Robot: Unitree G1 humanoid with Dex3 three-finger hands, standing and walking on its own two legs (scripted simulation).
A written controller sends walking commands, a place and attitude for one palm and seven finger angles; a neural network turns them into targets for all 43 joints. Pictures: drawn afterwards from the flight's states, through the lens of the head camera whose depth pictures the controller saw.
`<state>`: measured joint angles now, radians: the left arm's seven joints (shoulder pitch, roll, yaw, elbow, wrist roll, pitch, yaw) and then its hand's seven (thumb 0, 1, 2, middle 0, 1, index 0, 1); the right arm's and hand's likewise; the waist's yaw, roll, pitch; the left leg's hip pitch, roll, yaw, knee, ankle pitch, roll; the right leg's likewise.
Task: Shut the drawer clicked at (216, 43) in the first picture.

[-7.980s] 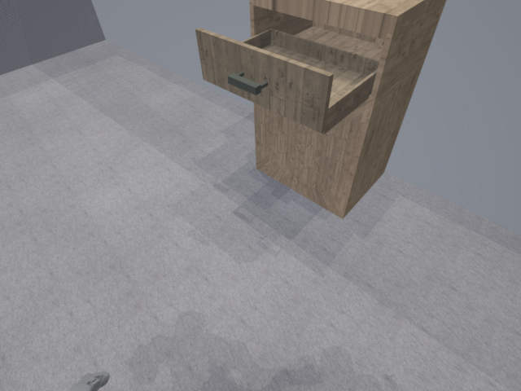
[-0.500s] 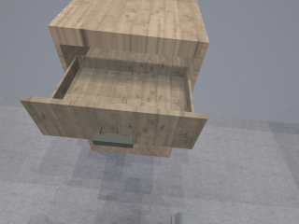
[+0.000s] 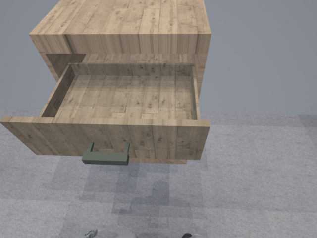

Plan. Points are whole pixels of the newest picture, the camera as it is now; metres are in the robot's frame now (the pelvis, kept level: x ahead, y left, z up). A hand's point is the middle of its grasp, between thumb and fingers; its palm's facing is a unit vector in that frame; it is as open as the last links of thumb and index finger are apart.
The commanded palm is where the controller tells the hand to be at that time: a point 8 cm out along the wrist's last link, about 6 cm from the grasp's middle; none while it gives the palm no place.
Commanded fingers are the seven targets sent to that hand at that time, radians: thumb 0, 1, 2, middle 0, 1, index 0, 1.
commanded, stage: come to a stop and stand still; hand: left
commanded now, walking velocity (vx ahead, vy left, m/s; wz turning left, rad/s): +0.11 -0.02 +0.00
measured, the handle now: (107, 151) +0.33 +0.16 +0.00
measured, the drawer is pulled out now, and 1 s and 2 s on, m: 0.30 0.30 0.30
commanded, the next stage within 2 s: look again from close up in 1.10 s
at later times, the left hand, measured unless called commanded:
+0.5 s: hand out of the picture -0.08 +0.20 -0.16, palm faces -0.01 -0.98 -0.20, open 7.4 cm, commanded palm none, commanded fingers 0.00 0.90 0.90 -0.20 -0.30 -0.20 -0.30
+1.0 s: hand out of the picture -0.05 +0.16 -0.17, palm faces +0.00 -0.98 -0.21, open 7.3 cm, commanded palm none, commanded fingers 0.00 0.90 0.90 -0.20 -0.30 -0.20 -0.30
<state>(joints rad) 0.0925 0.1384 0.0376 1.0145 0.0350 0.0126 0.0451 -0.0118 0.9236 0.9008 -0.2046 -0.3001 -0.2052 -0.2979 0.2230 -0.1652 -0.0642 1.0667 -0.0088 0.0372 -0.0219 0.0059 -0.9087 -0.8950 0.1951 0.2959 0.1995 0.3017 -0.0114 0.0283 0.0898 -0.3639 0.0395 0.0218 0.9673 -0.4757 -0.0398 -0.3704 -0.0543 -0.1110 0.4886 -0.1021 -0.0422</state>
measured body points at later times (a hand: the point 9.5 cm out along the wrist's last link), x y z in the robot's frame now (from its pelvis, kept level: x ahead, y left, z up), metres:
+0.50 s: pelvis -0.04 +0.02 +0.01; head -0.01 +0.02 +0.46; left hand -0.08 +0.25 -0.15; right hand -0.08 -0.18 -0.15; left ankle -0.05 +0.15 -0.73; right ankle -0.09 -0.08 -0.71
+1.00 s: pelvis -0.06 -0.01 +0.01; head -0.07 -0.01 +0.46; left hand -0.05 +0.22 -0.15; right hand -0.04 -0.24 -0.15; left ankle -0.05 +0.11 -0.73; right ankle -0.08 -0.09 -0.73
